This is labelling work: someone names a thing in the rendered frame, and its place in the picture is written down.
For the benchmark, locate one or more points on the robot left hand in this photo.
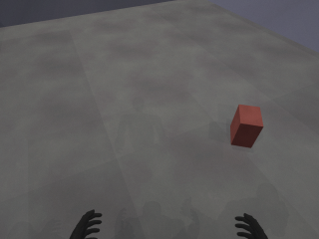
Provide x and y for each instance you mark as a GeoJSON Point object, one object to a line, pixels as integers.
{"type": "Point", "coordinates": [81, 230]}

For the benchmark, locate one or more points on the robot right hand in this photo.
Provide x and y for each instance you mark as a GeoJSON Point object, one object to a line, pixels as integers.
{"type": "Point", "coordinates": [253, 227]}

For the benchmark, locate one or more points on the carton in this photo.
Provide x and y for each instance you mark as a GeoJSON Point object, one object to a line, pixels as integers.
{"type": "Point", "coordinates": [246, 126]}

